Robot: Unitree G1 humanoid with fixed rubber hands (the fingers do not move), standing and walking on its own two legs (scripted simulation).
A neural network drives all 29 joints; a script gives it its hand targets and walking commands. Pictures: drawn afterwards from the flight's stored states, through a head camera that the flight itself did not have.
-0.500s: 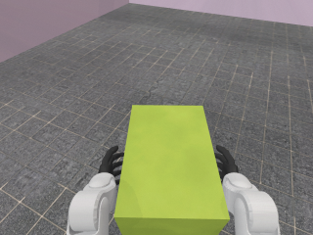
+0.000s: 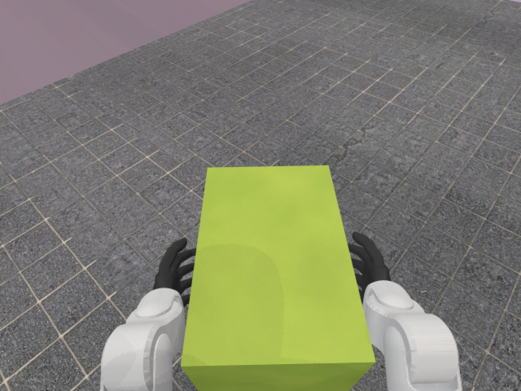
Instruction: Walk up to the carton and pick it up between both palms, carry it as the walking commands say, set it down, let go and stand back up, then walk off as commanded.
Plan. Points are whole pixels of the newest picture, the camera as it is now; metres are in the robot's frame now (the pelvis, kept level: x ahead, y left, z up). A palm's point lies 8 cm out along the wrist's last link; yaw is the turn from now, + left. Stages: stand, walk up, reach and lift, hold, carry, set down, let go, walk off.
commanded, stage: carry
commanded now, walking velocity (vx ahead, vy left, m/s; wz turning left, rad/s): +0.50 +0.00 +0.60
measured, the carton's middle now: (270, 296) +0.28 +0.00 +0.00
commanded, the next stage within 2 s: none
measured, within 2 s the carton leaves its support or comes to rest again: neither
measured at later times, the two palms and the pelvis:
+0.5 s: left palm (152, 171) +0.47 +0.19 +0.09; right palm (287, 126) +0.58 -0.05 +0.09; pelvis +0.31 -0.03 +0.01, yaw +25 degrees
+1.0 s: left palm (99, 97) +0.74 +0.38 +0.07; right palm (201, 59) +0.88 +0.15 +0.09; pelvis +0.60 +0.13 +0.02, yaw +35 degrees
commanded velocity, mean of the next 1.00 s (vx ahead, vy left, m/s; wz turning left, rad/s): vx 0.50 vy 0.00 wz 0.60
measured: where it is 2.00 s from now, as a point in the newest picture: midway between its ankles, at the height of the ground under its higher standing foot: (151, 207)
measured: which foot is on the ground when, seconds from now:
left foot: down 0.00-0.32, up 0.34-0.74, down 0.76-1.00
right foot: up 0.00-0.32, down 0.34-0.78, up 0.80-1.00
